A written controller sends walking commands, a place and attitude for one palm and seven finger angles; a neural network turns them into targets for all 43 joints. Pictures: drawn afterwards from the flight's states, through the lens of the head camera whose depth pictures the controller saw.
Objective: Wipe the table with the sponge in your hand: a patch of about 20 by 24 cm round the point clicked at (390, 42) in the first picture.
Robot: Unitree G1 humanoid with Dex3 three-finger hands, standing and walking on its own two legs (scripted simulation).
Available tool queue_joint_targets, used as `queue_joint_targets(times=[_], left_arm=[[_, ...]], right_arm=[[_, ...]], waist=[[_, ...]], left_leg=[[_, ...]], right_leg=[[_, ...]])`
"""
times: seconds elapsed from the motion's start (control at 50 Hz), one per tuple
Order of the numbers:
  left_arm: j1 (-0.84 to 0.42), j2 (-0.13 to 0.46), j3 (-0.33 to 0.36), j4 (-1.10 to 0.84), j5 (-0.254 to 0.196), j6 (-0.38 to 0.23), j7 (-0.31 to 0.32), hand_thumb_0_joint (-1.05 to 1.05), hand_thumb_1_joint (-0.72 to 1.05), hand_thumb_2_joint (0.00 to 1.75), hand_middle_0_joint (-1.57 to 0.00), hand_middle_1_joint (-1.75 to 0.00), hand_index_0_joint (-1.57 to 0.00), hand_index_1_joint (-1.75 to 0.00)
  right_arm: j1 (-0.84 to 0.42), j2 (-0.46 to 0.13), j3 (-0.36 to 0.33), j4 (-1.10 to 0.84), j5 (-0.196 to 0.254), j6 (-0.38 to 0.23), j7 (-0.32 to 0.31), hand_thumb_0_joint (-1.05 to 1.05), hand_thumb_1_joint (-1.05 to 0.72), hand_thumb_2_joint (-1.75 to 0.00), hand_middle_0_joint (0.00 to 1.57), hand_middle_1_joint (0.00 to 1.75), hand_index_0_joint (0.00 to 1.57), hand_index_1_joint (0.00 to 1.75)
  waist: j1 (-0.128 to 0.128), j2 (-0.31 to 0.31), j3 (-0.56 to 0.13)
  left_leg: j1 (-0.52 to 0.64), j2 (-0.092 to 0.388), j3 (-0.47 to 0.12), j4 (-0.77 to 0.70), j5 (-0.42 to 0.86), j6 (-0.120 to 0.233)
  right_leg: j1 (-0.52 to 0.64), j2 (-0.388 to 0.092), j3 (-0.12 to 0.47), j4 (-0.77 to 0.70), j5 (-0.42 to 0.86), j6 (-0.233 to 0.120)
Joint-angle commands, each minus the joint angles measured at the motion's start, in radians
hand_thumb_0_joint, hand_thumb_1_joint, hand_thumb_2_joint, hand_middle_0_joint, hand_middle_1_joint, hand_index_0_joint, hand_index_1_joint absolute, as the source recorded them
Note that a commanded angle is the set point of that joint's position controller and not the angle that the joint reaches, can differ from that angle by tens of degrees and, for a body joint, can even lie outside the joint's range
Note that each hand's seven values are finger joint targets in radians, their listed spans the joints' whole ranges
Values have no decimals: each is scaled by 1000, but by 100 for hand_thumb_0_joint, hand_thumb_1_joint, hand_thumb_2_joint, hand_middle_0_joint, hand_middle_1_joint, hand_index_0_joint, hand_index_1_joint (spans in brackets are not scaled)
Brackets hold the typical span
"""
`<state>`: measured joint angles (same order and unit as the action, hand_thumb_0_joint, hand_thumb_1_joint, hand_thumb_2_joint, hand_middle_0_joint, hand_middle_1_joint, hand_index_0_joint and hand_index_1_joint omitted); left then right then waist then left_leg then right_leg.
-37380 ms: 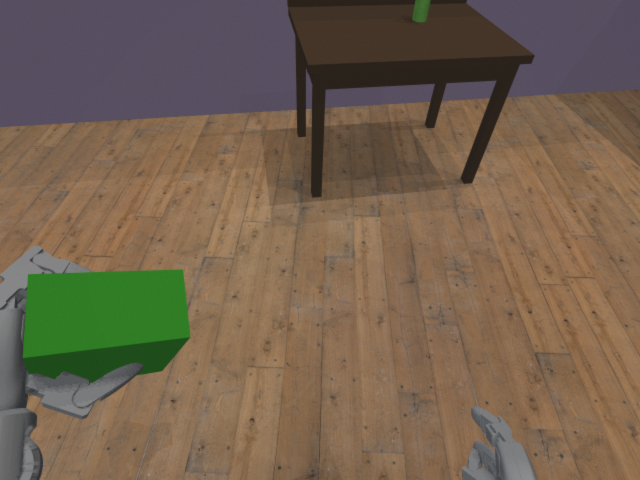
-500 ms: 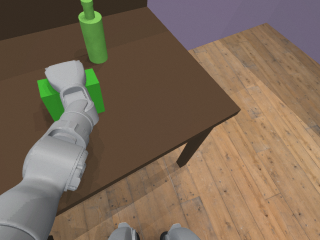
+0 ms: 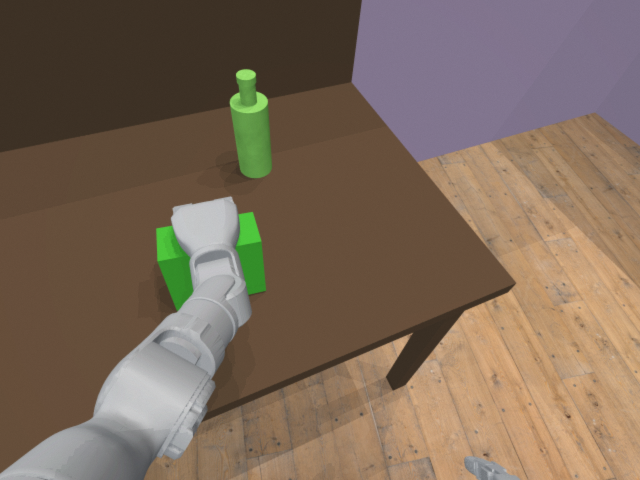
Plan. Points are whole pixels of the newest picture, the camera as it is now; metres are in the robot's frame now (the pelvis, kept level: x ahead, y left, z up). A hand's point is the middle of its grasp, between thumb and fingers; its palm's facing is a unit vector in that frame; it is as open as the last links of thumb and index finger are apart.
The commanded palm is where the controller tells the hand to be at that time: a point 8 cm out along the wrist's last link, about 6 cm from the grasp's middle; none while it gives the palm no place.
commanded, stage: wipe back along the third lane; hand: left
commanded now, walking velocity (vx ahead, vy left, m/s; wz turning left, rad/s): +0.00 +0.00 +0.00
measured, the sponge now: (216, 269) +0.42 +0.17 -0.05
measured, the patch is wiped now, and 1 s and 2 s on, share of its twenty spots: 0.95 0.95 0.95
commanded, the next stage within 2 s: slide back across to the middle lane in 0.98 s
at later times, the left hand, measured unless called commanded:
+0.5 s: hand (225, 279) +0.38 +0.15 +0.00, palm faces -0.08 -0.01 -1.00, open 10.6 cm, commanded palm +0.34 +0.12 +0.02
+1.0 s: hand (240, 308) +0.34 +0.12 -0.01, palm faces -0.07 -0.01 -1.00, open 10.6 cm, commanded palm +0.30 +0.10 +0.02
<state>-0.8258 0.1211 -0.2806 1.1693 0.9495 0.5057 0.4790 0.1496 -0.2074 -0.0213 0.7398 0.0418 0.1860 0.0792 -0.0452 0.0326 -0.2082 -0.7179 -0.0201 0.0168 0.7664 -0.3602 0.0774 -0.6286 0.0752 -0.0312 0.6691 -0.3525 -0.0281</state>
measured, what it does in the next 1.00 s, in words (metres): stands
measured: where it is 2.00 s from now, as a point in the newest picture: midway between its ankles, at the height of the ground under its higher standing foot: outside the picture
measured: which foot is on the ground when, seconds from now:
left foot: down 0.00-1.00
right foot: down 0.00-1.00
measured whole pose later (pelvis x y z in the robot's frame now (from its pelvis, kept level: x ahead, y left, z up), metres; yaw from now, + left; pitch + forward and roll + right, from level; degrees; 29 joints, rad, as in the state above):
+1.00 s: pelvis -0.02 -0.04 +0.01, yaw +1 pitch +10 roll -1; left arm -0.56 0.03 -0.38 1.02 0.94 0.52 0.53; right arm 0.10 -0.20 -0.02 0.74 0.06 0.22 0.06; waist 0.01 0.04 -0.18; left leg -0.54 -0.01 0.01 0.66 -0.29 0.03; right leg -0.47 0.08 -0.04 0.62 -0.31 -0.07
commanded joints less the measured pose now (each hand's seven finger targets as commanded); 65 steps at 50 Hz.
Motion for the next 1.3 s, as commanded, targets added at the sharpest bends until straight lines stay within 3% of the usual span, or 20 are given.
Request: queue_joint_targets(times=[0.0, 0.08, 0.16, 0.18, 0.2, 0.24, 0.38, 0.5, 0.58, 0.64, 0.7, 0.76, 0.8, 0.84, 0.94, 1.06, 1.1, 1.12, 1.2, 1.28], left_arm=[[-216, 2, 5, -64, -1, -6, -32, 0, 10, 130, -120, -160, -120, -160], [-143, -42, -35, -81, 4, -9, -30, 0, 10, 130, -120, -160, -120, -160], [-114, -14, -14, -89, -1, -9, -24, 0, 10, 130, -120, -160, -120, -160], [-108, -12, -13, -93, -2, -9, -22, 0, 10, 130, -120, -160, -120, -160], [-101, -14, -9, -105, -6, -10, -24, 0, 10, 130, -120, -160, -120, -160], [-93, -39, -38, -100, -2, -9, -22, 0, 10, 130, -120, -160, -120, -160], [-35, -35, -31, -101, -4, -17, -14, 0, 10, 130, -120, -160, -120, -160], [11, -92, -73, -139, -18, -25, -6, 0, 10, 130, -120, -160, -120, -160], [-23, -94, -85, -130, -17, -16, 9, 0, 10, 130, -120, -160, -120, -160], [-3, -93, -79, -122, -20, -16, 13, 0, 10, 130, -120, -160, -120, -160], [5, -117, -94, -141, -16, -22, 14, 0, 10, 130, -120, -160, -120, -160], [64, -119, -96, -134, -19, -17, 18, 0, 10, 130, -120, -160, -120, -160], [61, -153, -120, -163, -24, -16, 18, 0, 10, 130, -120, -160, -120, -160], [86, -116, -99, -165, -27, -6, 22, 0, 10, 130, -120, -160, -120, -160], [102, -105, -97, -183, -26, 13, 14, 0, 10, 130, -120, -160, -120, -160], [54, -85, -97, -196, -8, 11, 0, 0, 10, 130, -120, -160, -120, -160], [48, -1, -19, -246, -6, -3, 1, 0, 10, 130, -120, -160, -120, -160], [71, -11, -35, -268, -6, -8, -1, 0, 10, 130, -120, -160, -120, -160], [148, 49, 7, -352, 12, -12, -10, 0, 10, 130, -120, -160, -120, -160], [242, 80, 12, -439, 28, 8, -23, 0, 10, 130, -120, -160, -120, -160]], right_arm=[[26, -150, -45, -80, 0, -3, -23, 0, -90, -90, 20, 30, 20, 30], [15, -146, -48, -89, -2, 3, -21, 0, -90, -90, 20, 30, 20, 30], [2, -147, -46, -87, 2, 4, -29, 0, -90, -90, 20, 30, 20, 30], [-6, -146, -45, -87, 1, 3, -31, 0, -90, -90, 20, 30, 20, 30], [-15, -143, -44, -92, 6, 2, -30, 0, -90, -90, 20, 30, 20, 30], [-13, -143, -46, -87, 4, 2, -30, 0, -90, -90, 20, 30, 20, 30], [-29, -142, -47, -89, 8, -5, -30, 0, -90, -90, 20, 30, 20, 30], [-64, -132, -51, -105, 14, -8, -21, 0, -90, -90, 20, 30, 20, 30], [-73, -131, -46, -97, 15, -10, -25, 0, -90, -90, 20, 30, 20, 30], [-84, -129, -46, -98, 15, -12, -25, 0, -90, -90, 20, 30, 20, 30], [-100, -122, -48, -108, 16, -10, -22, 0, -90, -90, 20, 30, 20, 30], [-105, -124, -48, -111, 14, -4, -17, 0, -90, -90, 20, 30, 20, 30], [-124, -116, -49, -123, 17, -2, -14, 0, -90, -90, 20, 30, 20, 30], [-127, -123, -45, -121, 16, 3, -17, 0, -90, -90, 20, 30, 20, 30], [-147, -119, -40, -127, 18, 9, -25, 0, -90, -90, 20, 30, 20, 30], [-147, -120, -33, -130, 18, 13, -39, 0, -90, -90, 20, 30, 20, 30], [-153, -119, -36, -138, 18, 11, -46, 0, -90, -90, 20, 30, 20, 30], [-151, -118, -36, -145, 16, 10, -50, 0, -90, -90, 20, 30, 20, 30], [-161, -120, -36, -165, 21, 10, -56, 0, -90, -90, 20, 30, 20, 30], [-171, -127, -34, -181, 23, 6, -58, 0, -90, -90, 20, 30, 20, 30]], waist=[[-37, -50, -262], [-28, -62, -265], [-19, -95, -248], [-19, -78, -242], [-8, -72, -249], [-15, -78, -229], [2, -93, -208], [15, -104, -193], [5, -106, -158], [16, -103, -156], [22, -94, -174], [30, -126, -161], [30, -120, -166], [33, -136, -150], [40, -117, -125], [26, -119, -113], [48, -97, -167], [51, -91, -188], [66, -113, -194], [76, -110, -173]], left_leg=[[305, 37, -43, -74, 437, -49], [318, 32, -36, -81, 423, -48], [298, 24, -30, -97, 383, -44], [295, 22, -23, -98, 374, -44], [296, 22, -29, -106, 380, -46], [302, 22, -25, -109, 360, -44], [288, 17, -25, -128, 303, -43], [297, 17, -26, -140, 291, -42], [297, 14, -23, -151, 236, -42], [298, 12, -26, -156, 223, -44], [306, 12, -25, -153, 240, -44], [304, 11, -24, -151, 234, -45], [314, 11, -23, -152, 252, -42], [302, 6, -20, -154, 229, -43], [303, -1, -14, -165, 209, -43], [294, -5, -15, -165, 189, -41], [304, -5, -16, -165, 210, -42], [312, -9, -8, -160, 223, -39], [316, -12, -11, -171, 257, -38], [341, -17, -5, -186, 277, -35]], right_leg=[[125, -12, 1, -54, 471, -33], [150, -12, 0, -64, 475, -33], [188, -17, 9, -82, 477, -32], [195, -20, 15, -87, 483, -33], [205, -21, 12, -86, 480, -36], [193, -19, 10, -92, 459, -35], [207, -21, 18, -110, 409, -39], [210, -21, 14, -118, 388, -42], [190, -20, 17, -133, 322, -40], [188, -20, 19, -134, 292, -42], [199, -23, 21, -128, 315, -45], [206, -22, 19, -130, 316, -45], [213, -24, 20, -129, 340, -46], [226, -27, 29, -138, 332, -42], [237, -31, 37, -153, 307, -41], [228, -32, 47, -158, 293, -38], [267, -33, 57, -152, 315, -41], [293, -36, 64, -149, 348, -37], [351, -40, 79, -156, 431, -37], [385, -41, 89, -167, 480, -37]])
